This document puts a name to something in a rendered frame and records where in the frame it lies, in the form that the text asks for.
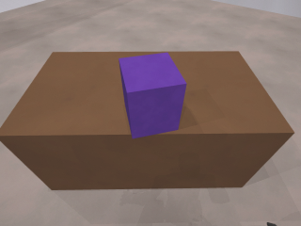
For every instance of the pedestal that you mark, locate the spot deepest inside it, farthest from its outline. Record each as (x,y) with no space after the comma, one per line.
(71,127)

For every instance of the carton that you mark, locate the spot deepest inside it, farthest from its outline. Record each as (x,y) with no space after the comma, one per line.
(153,91)

